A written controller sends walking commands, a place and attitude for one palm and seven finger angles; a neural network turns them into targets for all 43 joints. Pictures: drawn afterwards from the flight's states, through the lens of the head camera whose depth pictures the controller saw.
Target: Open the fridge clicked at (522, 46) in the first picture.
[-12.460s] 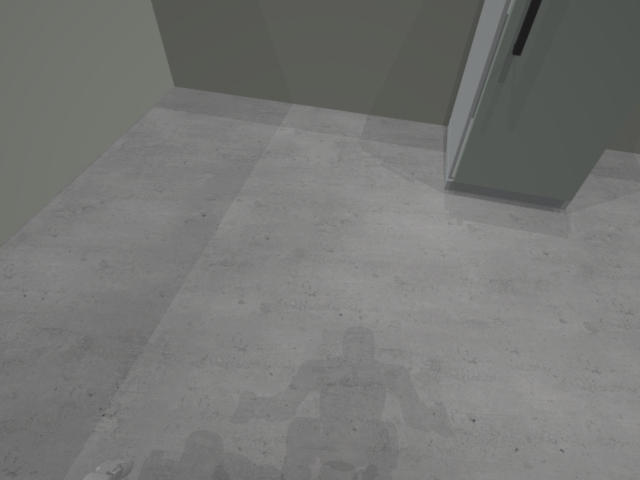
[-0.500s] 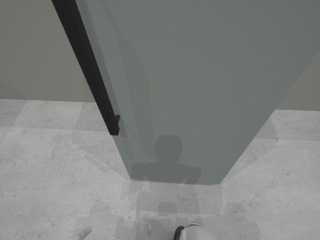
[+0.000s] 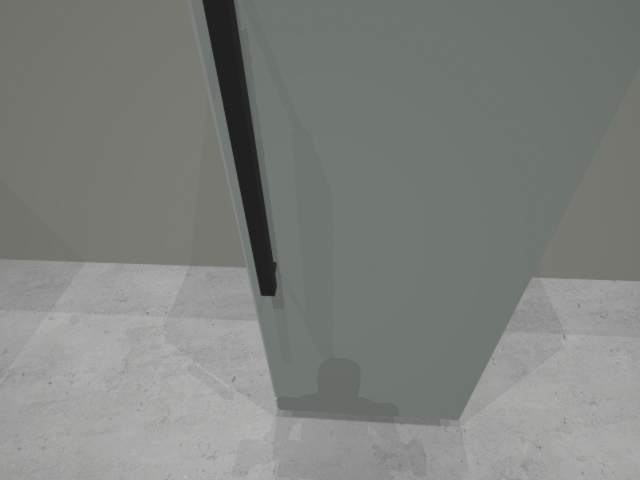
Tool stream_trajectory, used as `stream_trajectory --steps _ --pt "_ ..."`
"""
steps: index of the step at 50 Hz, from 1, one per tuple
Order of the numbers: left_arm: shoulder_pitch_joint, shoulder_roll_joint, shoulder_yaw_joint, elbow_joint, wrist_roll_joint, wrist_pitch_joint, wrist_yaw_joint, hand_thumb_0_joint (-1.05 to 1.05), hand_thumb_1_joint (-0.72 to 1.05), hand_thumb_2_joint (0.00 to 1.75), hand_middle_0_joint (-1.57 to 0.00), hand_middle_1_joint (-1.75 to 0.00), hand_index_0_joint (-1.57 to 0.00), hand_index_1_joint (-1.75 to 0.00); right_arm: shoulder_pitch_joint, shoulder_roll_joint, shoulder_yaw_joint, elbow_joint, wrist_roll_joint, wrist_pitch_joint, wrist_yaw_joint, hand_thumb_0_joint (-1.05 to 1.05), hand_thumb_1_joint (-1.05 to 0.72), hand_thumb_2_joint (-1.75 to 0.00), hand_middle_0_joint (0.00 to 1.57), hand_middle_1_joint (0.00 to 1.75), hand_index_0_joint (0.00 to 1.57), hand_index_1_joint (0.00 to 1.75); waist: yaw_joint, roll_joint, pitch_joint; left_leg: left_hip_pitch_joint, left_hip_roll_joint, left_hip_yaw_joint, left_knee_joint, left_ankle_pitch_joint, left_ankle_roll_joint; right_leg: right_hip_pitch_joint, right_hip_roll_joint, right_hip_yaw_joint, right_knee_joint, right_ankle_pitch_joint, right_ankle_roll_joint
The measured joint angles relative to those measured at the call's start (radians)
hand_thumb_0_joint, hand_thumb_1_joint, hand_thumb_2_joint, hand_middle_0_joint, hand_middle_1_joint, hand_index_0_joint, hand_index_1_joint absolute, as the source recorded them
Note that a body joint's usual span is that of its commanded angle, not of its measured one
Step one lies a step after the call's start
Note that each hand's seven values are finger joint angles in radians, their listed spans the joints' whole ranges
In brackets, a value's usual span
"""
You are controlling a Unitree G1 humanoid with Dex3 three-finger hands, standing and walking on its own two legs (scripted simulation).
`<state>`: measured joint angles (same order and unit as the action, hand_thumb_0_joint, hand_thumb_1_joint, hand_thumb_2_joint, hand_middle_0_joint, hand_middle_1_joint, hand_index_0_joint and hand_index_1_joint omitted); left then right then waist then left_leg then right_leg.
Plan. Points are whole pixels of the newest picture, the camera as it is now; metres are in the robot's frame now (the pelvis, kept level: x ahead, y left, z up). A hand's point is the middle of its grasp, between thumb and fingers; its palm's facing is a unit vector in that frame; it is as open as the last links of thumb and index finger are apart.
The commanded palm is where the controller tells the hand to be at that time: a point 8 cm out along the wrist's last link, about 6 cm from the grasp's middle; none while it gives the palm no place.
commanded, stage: come to a stop and stand still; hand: left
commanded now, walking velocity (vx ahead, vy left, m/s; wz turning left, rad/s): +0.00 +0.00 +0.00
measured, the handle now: (252, 163) +0.47 +0.13 +0.20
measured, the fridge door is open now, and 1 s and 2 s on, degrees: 0 0 0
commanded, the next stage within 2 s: none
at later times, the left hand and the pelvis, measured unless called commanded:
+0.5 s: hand out of the picture -0.07 +0.23 -0.16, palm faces +0.05 -0.98 -0.19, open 7.4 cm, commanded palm none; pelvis -0.09 +0.05 +0.01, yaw +0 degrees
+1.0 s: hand out of the picture -0.15 +0.23 -0.16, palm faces +0.10 -0.98 -0.17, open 7.4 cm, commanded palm none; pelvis -0.13 +0.07 +0.02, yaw +2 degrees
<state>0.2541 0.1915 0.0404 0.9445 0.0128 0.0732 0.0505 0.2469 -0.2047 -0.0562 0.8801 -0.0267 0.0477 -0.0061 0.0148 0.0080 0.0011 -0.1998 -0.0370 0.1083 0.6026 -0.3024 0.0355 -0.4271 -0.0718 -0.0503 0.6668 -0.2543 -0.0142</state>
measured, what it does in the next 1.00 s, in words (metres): walks backwards: right foot, then left foot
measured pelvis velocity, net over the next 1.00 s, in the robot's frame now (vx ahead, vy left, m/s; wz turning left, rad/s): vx -0.13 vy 0.07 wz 0.03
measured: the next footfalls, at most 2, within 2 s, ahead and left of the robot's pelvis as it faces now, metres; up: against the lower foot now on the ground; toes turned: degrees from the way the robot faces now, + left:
right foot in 0.16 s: +0.01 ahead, -0.06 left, +0.01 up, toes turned +3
left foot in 0.32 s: -0.01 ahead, +0.13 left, +0.00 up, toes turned +2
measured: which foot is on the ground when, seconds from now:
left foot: down 0.00-0.16, up 0.18-0.30, down 0.32-1.00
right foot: up 0.00-0.14, down 0.16-1.00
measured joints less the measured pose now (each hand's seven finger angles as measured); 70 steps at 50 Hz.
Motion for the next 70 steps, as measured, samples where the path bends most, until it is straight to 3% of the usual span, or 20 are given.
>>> stream_trajectory --steps 4,8,13,16,19,24,28,32,39,59,63,65,67,70 --pt "0.062 0.002 0.011 -0.008 0.008 0.008 -0.011 0.0 0.91 0.9 -0.2 -0.3 -0.2 -0.29 0.015 0.016 0.013 -0.001 -0.005 0.014 0.009 0.0 -0.91 -0.9 0.19 0.3 0.2 0.3 -0.002 0.024 -0.033 -0.015 0.001 0.023 -0.008 0.007 0.027 -0.016 0.053 0.045 0.207 -0.078 0.008" --pt "0.107 -0.006 0.004 -0.026 0.011 -0.034 -0.018 0.0 0.91 0.9 -0.2 -0.3 -0.2 -0.29 0.019 0.022 0.021 0.003 -0.001 0.007 0.004 0.0 -0.91 -0.9 0.2 0.3 0.2 0.3 0.013 0.035 -0.023 -0.09 -0.007 0.023 0.036 0.018 0.031 0.106 0.075 0.05 0.007 -0.077 -0.016" --pt "0.127 -0.045 -0.016 -0.003 0.014 -0.046 -0.018 0.01 0.91 0.9 -0.2 -0.3 -0.2 -0.29 0.032 0.005 0.008 0.022 0.012 0.006 0.005 0.0 -0.92 -0.9 0.2 0.3 0.2 0.3 0.002 0.059 0.01 -0.136 -0.005 -0.062 0.15 -0.065 -0.01 0.09 0.084 0.015 -0.059 0.038 -0.039" --pt "0.132 -0.041 -0.013 0.004 0.014 -0.042 -0.014 0.01 0.91 0.9 -0.2 -0.3 -0.2 -0.29 0.071 0.01 0.011 0.039 0.014 -0.007 0.008 0.0 -0.92 -0.9 0.2 0.3 0.2 0.3 -0.003 0.02 -0.003 -0.063 0.009 -0.076 0.041 -0.061 -0.01 0.067 0.076 0.023 -0.082 0.065 -0.028" --pt "0.106 -0.035 -0.012 0.021 0.007 -0.035 -0.014 0.01 0.91 0.9 -0.2 -0.3 -0.2 -0.29 0.1 0.021 0.015 0.066 0.006 -0.022 0.0 0.0 -0.92 -0.9 0.19 0.3 0.2 0.3 -0.009 -0.03 0.01 -0.035 -0.013 -0.05 -0.046 0.028 0.015 0.054 0.068 0.068 -0.071 0.006 -0.013" --pt "0.083 -0.04 -0.015 0.027 0.009 -0.04 -0.024 0.01 0.91 0.9 -0.2 -0.3 -0.2 -0.29 0.137 0.024 0.024 0.11 0.007 -0.021 -0.016 0.0 -0.91 -0.9 0.19 0.3 0.2 0.3 -0.019 -0.025 0.004 -0.036 -0.02 -0.034 -0.094 0.073 0.04 0.088 0.076 0.086 -0.053 -0.028 -0.011" --pt "0.062 -0.039 -0.017 0.042 0.008 -0.05 -0.023 0.01 0.91 0.9 -0.2 -0.3 -0.2 -0.29 0.125 0.041 0.035 0.135 0.009 -0.025 -0.017 0.01 -0.91 -0.9 0.19 0.3 0.2 0.3 -0.023 -0.021 0.018 -0.047 -0.022 -0.025 -0.1 0.09 0.043 0.132 0.077 0.097 -0.138 0.067 0.003" --pt "0.061 -0.041 -0.024 0.052 0.008 -0.057 -0.026 0.01 0.92 0.9 -0.2 -0.3 -0.2 -0.29 0.117 0.056 0.042 0.142 0.007 -0.03 -0.01 0.01 -0.91 -0.9 0.19 0.3 0.2 0.3 -0.032 -0.001 0.015 -0.053 -0.023 -0.041 -0.125 0.093 0.04 0.137 0.078 0.086 -0.172 0.04 0.003" --pt "0.078 -0.044 -0.024 0.067 0.008 -0.061 -0.026 0.01 0.91 0.9 -0.2 -0.3 -0.2 -0.29 0.088 0.066 0.046 0.15 0.007 -0.036 -0.008 0.0 -0.91 -0.9 0.2 0.3 0.2 0.3 -0.023 0.007 0.011 -0.053 -0.029 -0.047 -0.155 0.143 0.047 0.136 0.076 0.085 -0.187 0.049 -0.002" --pt "0.134 -0.078 -0.02 0.105 0.013 -0.053 -0.037 0.0 0.91 0.9 -0.2 -0.3 -0.2 -0.29 0.041 0.033 0.03 0.15 0.004 -0.026 -0.013 0.0 -0.91 -0.9 0.19 0.3 0.2 0.3 -0.007 -0.009 0.012 -0.12 -0.04 -0.068 -0.107 0.042 0.026 0.089 0.09 0.112 -0.163 -0.024 -0.004" --pt "0.137 -0.077 -0.006 0.089 0.016 -0.044 -0.04 0.0 0.91 0.9 -0.2 -0.3 -0.2 -0.29 0.041 0.037 0.025 0.15 0.001 -0.012 -0.012 0.0 -0.91 -0.9 0.19 0.3 0.2 0.3 0.001 -0.017 0.018 -0.134 -0.041 -0.053 -0.1 0.056 0.034 0.048 0.091 0.12 -0.082 -0.096 -0.016" --pt "0.147 -0.079 0.002 0.08 0.017 -0.041 -0.039 0.0 0.91 0.9 -0.2 -0.3 -0.2 -0.29 0.037 0.034 0.021 0.155 0.001 -0.002 -0.01 0.0 -0.91 -0.9 0.19 0.3 0.2 0.3 0.01 -0.008 0.023 -0.134 -0.037 -0.043 -0.098 0.112 0.049 0.045 0.091 0.093 0.023 -0.101 -0.016" --pt "0.173 -0.08 0.005 0.075 0.018 -0.044 -0.035 0.0 0.91 0.9 -0.2 -0.3 -0.2 -0.29 0.032 0.029 0.019 0.159 -0.001 0.007 -0.01 0.0 -0.91 -0.9 0.19 0.3 0.2 0.3 0.021 0.0 0.016 -0.14 -0.037 -0.036 -0.084 0.143 0.054 0.103 0.09 0.066 0.03 -0.112 -0.022" --pt "0.208 -0.089 -0.004 0.09 0.019 -0.055 -0.022 0.0 0.91 0.9 -0.2 -0.3 -0.2 -0.29 0.006 0.025 0.014 0.148 0.009 0.015 -0.009 0.01 -0.91 -0.9 0.19 0.3 0.2 0.3 0.029 0.014 0.011 -0.178 -0.039 -0.045 -0.003 0.059 0.014 0.141 0.094 0.068 -0.058 -0.033 -0.027"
